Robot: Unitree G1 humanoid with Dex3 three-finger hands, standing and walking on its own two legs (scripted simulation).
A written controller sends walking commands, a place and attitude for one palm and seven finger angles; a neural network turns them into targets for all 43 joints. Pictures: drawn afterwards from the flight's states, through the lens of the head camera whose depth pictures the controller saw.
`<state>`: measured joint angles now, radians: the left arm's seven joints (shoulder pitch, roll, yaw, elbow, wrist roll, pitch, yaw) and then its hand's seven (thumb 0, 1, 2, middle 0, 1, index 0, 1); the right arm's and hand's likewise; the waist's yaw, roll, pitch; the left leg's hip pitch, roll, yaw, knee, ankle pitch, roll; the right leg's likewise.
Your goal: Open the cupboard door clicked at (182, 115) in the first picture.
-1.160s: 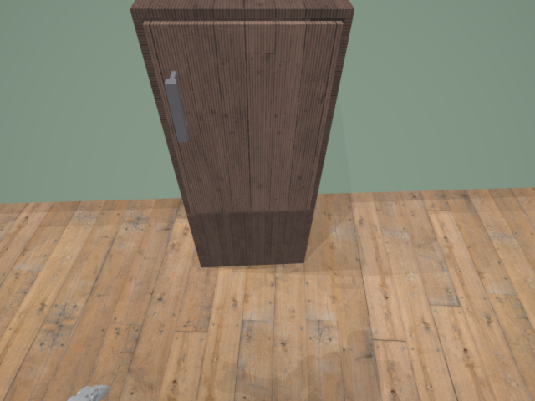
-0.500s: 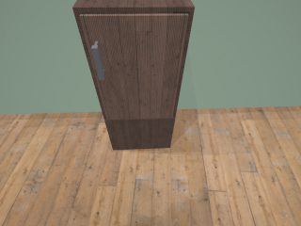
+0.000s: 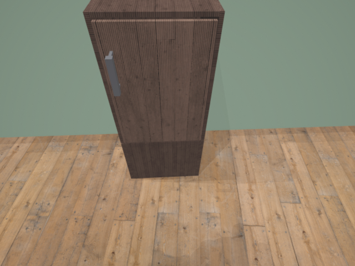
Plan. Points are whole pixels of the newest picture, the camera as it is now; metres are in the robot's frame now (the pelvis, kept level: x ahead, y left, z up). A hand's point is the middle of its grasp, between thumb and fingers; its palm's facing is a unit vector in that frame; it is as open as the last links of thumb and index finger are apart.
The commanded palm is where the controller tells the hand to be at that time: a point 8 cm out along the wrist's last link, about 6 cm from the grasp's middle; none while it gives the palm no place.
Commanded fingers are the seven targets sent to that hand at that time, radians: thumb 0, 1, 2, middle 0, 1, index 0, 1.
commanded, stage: look at it before walking up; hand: left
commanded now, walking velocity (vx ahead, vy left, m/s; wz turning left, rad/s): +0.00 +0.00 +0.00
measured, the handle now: (114, 73) +0.72 +0.27 +0.04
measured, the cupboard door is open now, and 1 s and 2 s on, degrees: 0 0 0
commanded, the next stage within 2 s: take the last steps up to it in 0.40 s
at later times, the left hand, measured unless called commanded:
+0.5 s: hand out of the picture +0.07 +0.24 -0.16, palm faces -0.02 -0.95 -0.32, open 7.3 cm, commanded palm none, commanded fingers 0.00 0.90 0.90 -0.20 -0.30 -0.20 -0.30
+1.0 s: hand out of the picture +0.06 +0.20 -0.19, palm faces +0.04 -0.99 -0.15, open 7.4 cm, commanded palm none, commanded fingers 0.00 0.90 0.90 -0.20 -0.30 -0.20 -0.30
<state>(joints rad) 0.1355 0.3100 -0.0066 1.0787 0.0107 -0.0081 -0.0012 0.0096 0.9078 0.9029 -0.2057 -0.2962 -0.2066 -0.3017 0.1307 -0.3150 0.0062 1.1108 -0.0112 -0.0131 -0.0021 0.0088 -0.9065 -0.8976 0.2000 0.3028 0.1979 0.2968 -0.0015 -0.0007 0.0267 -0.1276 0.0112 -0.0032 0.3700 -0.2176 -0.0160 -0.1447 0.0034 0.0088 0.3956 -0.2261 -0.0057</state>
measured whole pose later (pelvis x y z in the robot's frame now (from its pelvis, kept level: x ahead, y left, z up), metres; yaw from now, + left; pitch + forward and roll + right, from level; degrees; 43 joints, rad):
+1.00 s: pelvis +0.08 +0.03 -0.01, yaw +2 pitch -1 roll +0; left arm 0.30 0.18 0.03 1.12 0.02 0.01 -0.01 0.01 0.91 0.90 -0.20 -0.30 -0.20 -0.30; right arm 0.44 -0.11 0.01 1.14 -0.02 -0.06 -0.04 0.00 -0.91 -0.90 0.20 0.30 0.20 0.30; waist -0.03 -0.03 0.05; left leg -0.04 -0.02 0.01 0.42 -0.36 0.04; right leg -0.41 -0.05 -0.07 1.00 -0.46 0.00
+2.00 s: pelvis +0.13 +0.05 +0.00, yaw +5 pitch -2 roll +0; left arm 0.33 0.14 -0.01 1.14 0.02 0.00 0.03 0.01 0.91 0.90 -0.20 -0.30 -0.20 -0.30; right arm 0.22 -0.17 -0.03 1.10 0.00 0.00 -0.02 0.00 -0.93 -0.90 0.20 0.30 0.20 0.30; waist 0.01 0.00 0.03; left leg -0.20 -0.01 0.11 0.40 -0.17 0.04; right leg -0.15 -0.04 -0.03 0.43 -0.26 0.02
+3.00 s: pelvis +0.10 +0.05 -0.01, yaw +6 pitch -3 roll -1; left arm 0.32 0.19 -0.01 1.00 0.02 0.00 0.03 0.01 0.91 0.90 -0.20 -0.30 -0.20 -0.30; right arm 0.24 -0.19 -0.01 1.02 -0.01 0.00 0.00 0.01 -0.91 -0.90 0.20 0.30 0.20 0.30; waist 0.00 -0.01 0.01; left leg -0.26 0.00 0.08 0.47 -0.17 0.05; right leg -0.17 -0.02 -0.05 0.46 -0.24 0.02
